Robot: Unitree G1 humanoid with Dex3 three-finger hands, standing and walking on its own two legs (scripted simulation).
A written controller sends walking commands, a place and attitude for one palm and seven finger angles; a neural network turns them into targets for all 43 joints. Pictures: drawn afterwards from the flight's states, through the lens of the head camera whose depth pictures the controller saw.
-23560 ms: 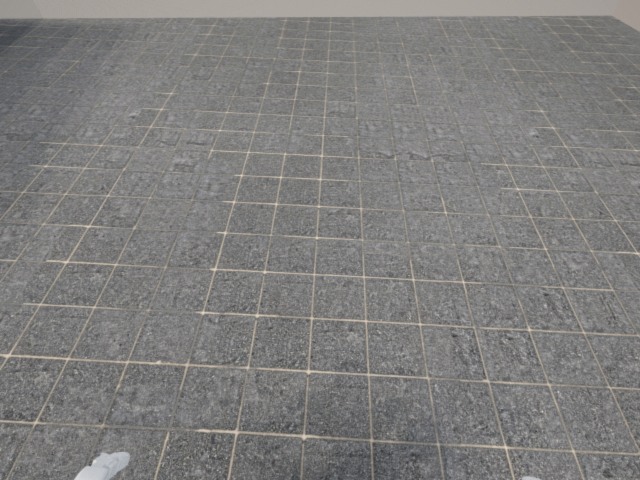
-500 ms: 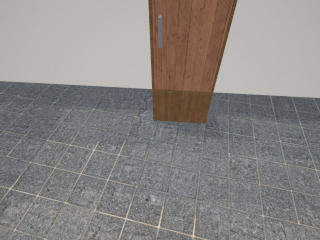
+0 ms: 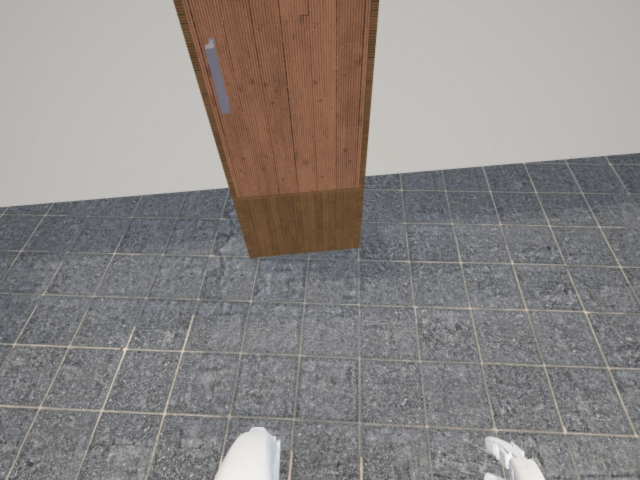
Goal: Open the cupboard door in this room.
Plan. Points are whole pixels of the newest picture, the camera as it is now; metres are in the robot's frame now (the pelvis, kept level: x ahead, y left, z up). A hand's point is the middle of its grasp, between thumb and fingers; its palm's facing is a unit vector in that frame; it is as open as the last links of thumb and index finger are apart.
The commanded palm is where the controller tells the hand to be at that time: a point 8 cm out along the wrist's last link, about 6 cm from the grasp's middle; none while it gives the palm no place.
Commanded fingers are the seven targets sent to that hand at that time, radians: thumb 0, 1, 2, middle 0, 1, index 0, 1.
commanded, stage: turn to face it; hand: left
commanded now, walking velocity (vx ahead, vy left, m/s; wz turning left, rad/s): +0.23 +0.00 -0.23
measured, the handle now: (218, 76) +0.92 +0.33 +0.01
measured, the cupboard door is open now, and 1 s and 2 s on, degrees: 0 0 0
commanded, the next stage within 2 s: take the last steps up to it in 0.68 s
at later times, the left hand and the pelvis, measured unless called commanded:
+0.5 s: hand (179, 419) +0.22 +0.26 -0.18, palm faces +0.06 -0.98 -0.20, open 7.4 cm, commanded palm none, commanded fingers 0.00 0.90 0.90 -0.20 -0.30 -0.20 -0.30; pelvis +0.15 +0.07 -0.01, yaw +2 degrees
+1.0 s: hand out of the picture +0.12 +0.21 -0.17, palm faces +0.26 -0.94 -0.22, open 7.3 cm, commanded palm none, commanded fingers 0.00 0.90 0.90 -0.20 -0.30 -0.20 -0.30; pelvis +0.16 +0.03 +0.00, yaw +12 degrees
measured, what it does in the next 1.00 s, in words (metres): walks ahead: left foot, then right foot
